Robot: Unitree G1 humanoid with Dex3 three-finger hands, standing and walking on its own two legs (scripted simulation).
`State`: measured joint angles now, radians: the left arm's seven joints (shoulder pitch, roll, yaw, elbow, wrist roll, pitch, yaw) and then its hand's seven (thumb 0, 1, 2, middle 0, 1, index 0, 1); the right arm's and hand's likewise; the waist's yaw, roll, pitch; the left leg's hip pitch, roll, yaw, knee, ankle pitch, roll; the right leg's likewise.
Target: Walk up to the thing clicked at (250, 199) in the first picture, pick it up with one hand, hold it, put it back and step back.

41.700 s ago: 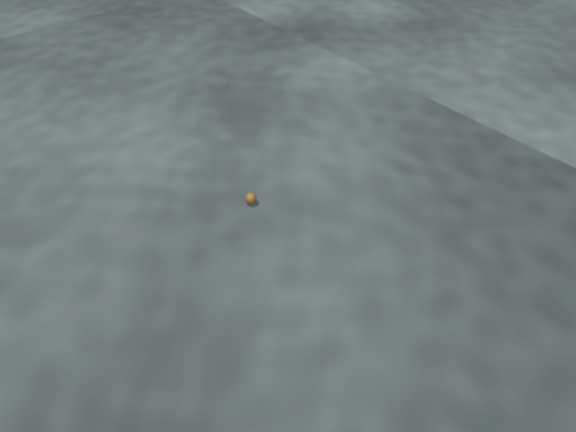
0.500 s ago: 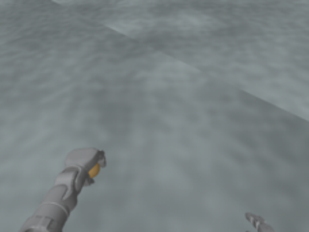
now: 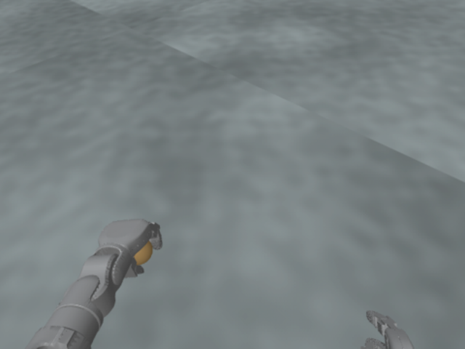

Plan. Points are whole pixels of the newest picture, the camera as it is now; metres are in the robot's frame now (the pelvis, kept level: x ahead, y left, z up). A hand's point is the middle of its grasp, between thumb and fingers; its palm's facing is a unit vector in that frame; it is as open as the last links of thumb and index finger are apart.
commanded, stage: hold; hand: left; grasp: from above
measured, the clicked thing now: (138, 250) +0.32 +0.23 -0.05
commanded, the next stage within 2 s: crouch in 0.52 s
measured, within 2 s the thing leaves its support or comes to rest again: neither
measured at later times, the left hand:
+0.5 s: hand (135, 257) +0.30 +0.22 -0.03, palm faces -0.44 -0.05 -0.90, open 7.5 cm
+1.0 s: hand (144, 272) +0.30 +0.23 -0.10, palm faces -0.46 -0.02 -0.89, open 7.5 cm
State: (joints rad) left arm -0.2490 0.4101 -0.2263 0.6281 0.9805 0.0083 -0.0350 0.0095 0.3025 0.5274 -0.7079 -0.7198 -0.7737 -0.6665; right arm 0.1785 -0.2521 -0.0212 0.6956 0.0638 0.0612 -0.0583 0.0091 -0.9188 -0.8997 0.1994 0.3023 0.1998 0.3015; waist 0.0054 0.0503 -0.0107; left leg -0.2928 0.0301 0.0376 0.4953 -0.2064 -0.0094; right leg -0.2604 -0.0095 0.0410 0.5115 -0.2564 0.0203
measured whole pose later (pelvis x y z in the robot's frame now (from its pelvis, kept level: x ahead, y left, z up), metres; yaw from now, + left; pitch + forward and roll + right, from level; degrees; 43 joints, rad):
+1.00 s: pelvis +0.00 +0.00 -0.02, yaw +1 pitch +7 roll +0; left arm -0.33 0.37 -0.22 0.89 1.07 -0.04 0.17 0.00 0.30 0.52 -0.71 -0.72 -0.78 -0.67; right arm 0.17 -0.25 -0.04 0.71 0.03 0.07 -0.03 0.01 -0.90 -0.90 0.20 0.30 0.20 0.30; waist -0.03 0.01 -0.03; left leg -0.51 0.03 0.01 0.67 -0.27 -0.02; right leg -0.47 -0.01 0.02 0.68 -0.33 0.01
